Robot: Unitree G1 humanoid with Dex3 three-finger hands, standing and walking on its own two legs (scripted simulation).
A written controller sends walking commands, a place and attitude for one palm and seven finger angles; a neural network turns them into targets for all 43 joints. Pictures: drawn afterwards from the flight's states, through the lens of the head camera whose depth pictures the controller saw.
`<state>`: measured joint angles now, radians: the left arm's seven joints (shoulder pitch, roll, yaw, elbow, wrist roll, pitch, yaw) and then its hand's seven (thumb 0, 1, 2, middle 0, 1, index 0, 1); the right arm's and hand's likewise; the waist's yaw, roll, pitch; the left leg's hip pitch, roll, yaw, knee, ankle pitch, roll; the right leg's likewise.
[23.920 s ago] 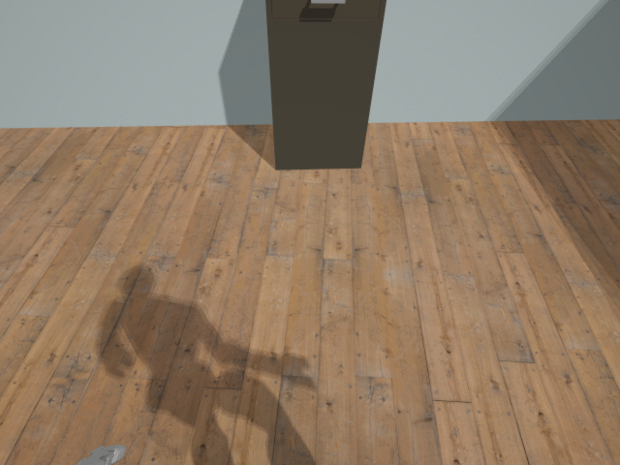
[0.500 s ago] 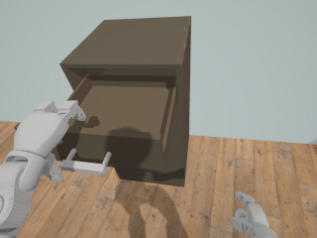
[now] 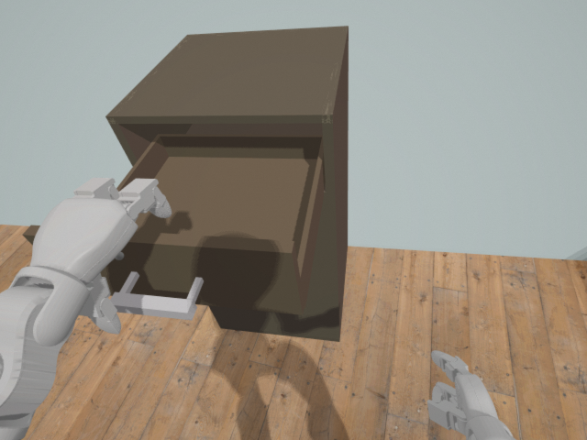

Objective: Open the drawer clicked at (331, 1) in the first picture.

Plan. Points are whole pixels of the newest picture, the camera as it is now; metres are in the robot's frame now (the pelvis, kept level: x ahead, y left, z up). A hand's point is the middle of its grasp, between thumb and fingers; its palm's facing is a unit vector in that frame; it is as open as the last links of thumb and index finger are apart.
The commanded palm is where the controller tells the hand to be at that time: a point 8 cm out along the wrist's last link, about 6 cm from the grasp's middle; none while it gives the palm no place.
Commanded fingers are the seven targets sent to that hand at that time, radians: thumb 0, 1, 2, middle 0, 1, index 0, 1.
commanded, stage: draw the hand back to the body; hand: left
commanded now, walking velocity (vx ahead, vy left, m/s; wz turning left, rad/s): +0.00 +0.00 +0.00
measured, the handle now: (158, 293) +0.29 +0.26 +0.04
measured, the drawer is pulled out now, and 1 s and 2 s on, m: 0.30 0.30 0.30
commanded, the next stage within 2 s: step back with the hand held close in 1.46 s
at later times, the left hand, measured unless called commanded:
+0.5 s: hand (79, 279) +0.21 +0.25 +0.19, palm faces +0.17 -0.14 -0.98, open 13.8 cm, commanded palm +0.17 +0.27 +0.24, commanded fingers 0.00 -0.40 0.34 -0.29 -1.13 -0.29 -1.13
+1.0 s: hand (71, 249) +0.22 +0.24 +0.24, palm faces +0.46 -0.80 -0.39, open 10.9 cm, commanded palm +0.16 +0.28 +0.23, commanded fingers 0.00 0.48 0.72 -0.23 -0.57 -0.23 -0.57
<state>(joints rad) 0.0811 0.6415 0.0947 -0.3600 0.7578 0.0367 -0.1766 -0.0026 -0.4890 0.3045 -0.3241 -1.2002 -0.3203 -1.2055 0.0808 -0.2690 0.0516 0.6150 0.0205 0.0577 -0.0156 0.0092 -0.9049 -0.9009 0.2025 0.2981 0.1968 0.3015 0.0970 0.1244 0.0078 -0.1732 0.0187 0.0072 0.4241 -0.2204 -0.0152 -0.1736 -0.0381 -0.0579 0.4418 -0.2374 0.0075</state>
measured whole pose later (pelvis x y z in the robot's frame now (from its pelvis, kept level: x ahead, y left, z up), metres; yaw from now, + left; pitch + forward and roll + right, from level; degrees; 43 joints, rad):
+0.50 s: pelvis +0.00 +0.00 +0.00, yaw +1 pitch -3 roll +0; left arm 0.27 0.68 0.25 -0.49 0.55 -0.04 -0.12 0.00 -0.49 0.30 -0.33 -1.20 -0.32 -1.21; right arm 0.08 -0.27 0.04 0.60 0.02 0.03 -0.03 0.01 -0.90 -0.90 0.20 0.30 0.20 0.30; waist 0.11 0.12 0.02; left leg -0.18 0.02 -0.01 0.47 -0.25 -0.01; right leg -0.15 -0.04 -0.08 0.45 -0.25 0.01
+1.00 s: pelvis +0.02 +0.00 +0.00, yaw -1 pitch -4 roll -1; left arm 0.39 0.37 0.40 -0.57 -0.07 -0.16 0.10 -0.01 0.14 0.58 -0.27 -0.79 -0.27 -0.79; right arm 0.18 -0.22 0.02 0.66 0.00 -0.14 -0.07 0.01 -0.90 -0.90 0.20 0.30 0.20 0.30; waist 0.06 0.06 0.03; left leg -0.08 0.04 0.02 0.41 -0.26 -0.02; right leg -0.07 -0.02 -0.04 0.38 -0.24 0.01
